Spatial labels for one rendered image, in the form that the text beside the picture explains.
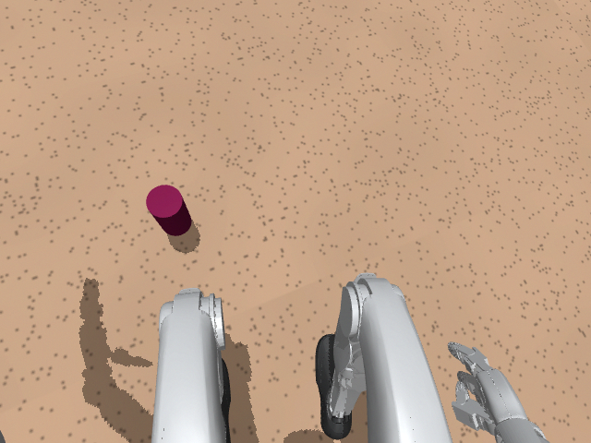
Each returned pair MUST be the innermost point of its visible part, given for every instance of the can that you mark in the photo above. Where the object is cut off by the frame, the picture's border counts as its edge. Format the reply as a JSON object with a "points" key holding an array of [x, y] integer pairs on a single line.
{"points": [[166, 205]]}

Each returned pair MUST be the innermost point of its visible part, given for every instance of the right robot arm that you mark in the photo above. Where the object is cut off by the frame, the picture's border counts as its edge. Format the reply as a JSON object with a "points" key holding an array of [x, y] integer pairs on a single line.
{"points": [[518, 430]]}

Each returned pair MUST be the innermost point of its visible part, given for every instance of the right robot hand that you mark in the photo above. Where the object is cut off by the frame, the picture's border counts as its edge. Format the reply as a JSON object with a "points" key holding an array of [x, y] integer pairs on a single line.
{"points": [[492, 390]]}

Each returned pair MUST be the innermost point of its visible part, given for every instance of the right robot foot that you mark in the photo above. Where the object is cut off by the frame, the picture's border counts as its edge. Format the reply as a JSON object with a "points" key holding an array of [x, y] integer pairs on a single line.
{"points": [[333, 427]]}

